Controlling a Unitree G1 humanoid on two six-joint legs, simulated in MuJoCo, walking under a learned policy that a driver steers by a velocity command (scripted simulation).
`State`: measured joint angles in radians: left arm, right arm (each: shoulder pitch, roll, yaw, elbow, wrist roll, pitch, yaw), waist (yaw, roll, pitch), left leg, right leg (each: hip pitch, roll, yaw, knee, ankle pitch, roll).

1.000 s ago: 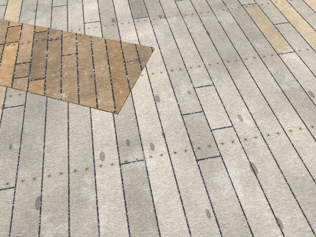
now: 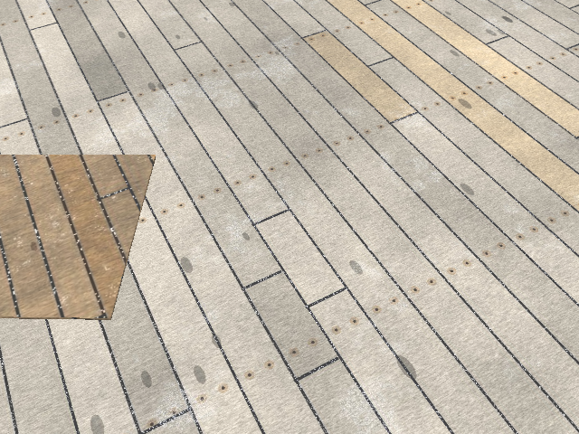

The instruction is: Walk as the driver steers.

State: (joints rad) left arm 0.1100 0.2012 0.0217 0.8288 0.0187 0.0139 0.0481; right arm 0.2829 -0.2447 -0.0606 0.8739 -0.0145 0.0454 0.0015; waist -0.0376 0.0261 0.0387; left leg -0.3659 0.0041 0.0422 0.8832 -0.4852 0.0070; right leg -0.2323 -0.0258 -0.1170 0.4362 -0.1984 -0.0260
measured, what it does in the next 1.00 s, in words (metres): steps on the spot, turning left: left foot, then right foot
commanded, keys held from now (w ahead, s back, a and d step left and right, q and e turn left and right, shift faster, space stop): q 0.68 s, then no key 0.32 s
